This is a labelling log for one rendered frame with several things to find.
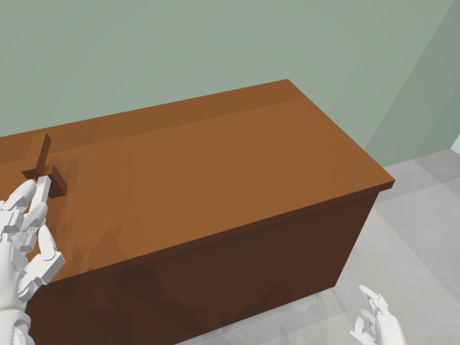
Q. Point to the tap lever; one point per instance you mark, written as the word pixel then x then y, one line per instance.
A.
pixel 43 186

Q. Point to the right robot hand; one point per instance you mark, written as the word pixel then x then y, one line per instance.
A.
pixel 384 328

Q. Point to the left robot hand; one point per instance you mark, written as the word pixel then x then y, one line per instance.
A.
pixel 18 238

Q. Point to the robot left forearm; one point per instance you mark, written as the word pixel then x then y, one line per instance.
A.
pixel 14 328

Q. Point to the counter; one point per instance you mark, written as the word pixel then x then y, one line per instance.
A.
pixel 179 219

